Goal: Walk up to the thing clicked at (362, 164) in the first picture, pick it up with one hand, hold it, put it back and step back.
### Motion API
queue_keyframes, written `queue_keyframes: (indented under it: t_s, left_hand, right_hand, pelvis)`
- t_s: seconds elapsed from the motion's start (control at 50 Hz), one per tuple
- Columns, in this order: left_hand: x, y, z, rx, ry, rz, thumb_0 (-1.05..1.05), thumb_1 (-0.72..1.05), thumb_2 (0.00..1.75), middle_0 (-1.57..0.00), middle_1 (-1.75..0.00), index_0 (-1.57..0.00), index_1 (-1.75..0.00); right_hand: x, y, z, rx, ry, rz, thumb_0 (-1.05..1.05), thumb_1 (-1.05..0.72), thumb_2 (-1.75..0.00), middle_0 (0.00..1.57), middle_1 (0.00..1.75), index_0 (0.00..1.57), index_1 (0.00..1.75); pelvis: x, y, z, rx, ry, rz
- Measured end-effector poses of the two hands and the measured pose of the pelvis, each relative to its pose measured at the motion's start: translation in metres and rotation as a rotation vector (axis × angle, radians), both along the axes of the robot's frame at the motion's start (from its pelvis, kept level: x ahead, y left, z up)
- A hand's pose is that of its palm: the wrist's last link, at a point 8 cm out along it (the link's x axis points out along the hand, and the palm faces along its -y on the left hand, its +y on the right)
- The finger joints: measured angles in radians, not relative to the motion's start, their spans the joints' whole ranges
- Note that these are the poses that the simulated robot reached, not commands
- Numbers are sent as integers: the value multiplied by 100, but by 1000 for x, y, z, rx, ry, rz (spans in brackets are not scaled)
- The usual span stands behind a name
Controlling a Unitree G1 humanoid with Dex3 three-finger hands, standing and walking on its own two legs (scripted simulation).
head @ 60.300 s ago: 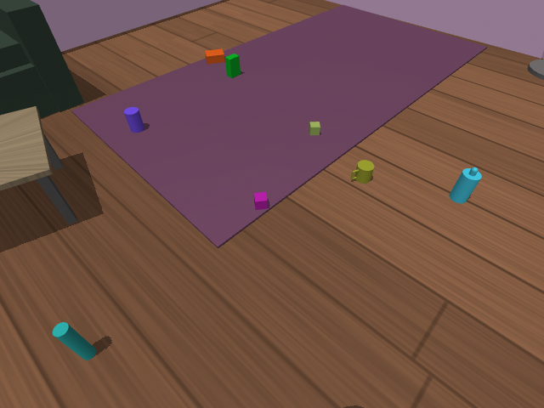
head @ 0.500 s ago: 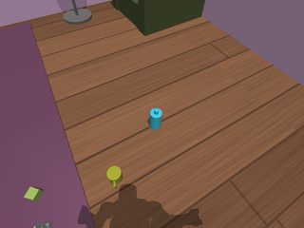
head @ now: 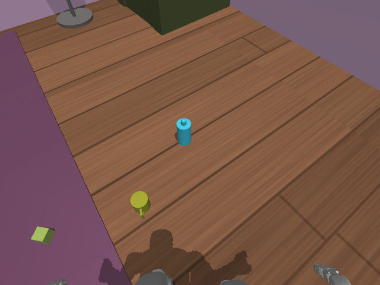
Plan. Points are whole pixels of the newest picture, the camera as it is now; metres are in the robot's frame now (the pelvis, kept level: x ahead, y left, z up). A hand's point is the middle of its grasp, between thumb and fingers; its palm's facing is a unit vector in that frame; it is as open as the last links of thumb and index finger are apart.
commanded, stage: step back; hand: left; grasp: from above
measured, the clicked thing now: (141, 205) +0.53 +0.26 -0.70
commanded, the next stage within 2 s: none
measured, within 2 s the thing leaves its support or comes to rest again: neither
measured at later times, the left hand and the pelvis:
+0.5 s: hand out of the picture -0.02 +0.27 -0.13, palm faces +0.04 -0.94 -0.35, open 7.4 cm; pelvis -0.14 +0.01 +0.01, yaw +3 degrees
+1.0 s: hand out of the picture -0.27 +0.19 -0.11, palm faces +0.01 -0.90 -0.43, open 7.4 cm; pelvis -0.30 -0.08 +0.02, yaw -1 degrees
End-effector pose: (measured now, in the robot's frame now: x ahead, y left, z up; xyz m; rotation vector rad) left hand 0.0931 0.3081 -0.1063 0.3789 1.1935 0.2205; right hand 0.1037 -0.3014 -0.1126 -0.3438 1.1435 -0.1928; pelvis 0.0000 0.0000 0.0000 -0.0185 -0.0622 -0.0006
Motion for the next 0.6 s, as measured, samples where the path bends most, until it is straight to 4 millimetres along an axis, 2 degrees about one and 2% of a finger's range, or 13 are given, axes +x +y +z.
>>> queue_keyframes:
  t_s: [0.06, 0.12, 0.22, 0.3, 0.4, 0.46, 0.52, 0.6]
  left_hand:
    - [-20, -8, 10, 3, -13, 0, 1, 91, 90, -20, -30, -21, -30]
    - [-37, -11, 22, 10, -26, 17, 1, 91, 90, -20, -30, -21, -30]
    - [-51, -11, 31, 18, -76, 23, 1, 91, 90, -20, -30, -21, -30]
    - [-67, -9, 28, 9, -116, 15, 1, 91, 90, -20, -30, -21, -30]
    - [-93, 1, 10, -22, -146, 15, 1, 91, 90, -20, -30, -21, -30]
    - [-113, 3, 4, -44, -133, 27, 1, 91, 90, -20, -30, -21, -30]
    - [-137, 3, 12, -60, -103, 34, 1, 91, 90, -20, -30, -21, -30]
    - [-176, 8, 19, -55, -70, 56, 1, 91, 90, -20, -30, -21, -30]
  right_hand:
    - [-13, -6, -1, 16, 8, -13, 0, -90, -90, 20, 30, 21, 30]
    - [-28, -10, 7, 22, 20, -7, 0, -90, -90, 20, 30, 20, 30]
    - [-59, -19, 13, -13, 53, 21, 0, -90, -90, 20, 30, 20, 30]
    - [-84, -20, 15, -40, 69, 44, 0, -90, -90, 20, 30, 20, 30]
    - [-120, -11, 15, -66, 55, 53, 0, -90, -90, 20, 30, 20, 30]
    - [-149, -1, 24, -57, 49, 48, 0, -90, -90, 20, 30, 20, 30]
    - [-176, 1, 37, -62, 61, 42, 0, -90, -90, 20, 30, 21, 30]
    - [-194, -3, 51, -73, 59, 42, 0, -90, -89, 21, 31, 21, 30]
  pelvis:
    - [-12, -7, 4, 10, 0, 9]
    - [-25, -11, 12, 50, 11, 0]
    - [-52, -10, 18, 57, 38, 19]
    - [-79, -8, 15, 51, 24, 42]
    - [-114, 0, 3, 40, -9, 66]
    - [-132, 4, 6, 55, -24, 47]
    - [-148, 5, 19, 0, -14, 57]
    - [-170, -1, 30, -11, 21, 34]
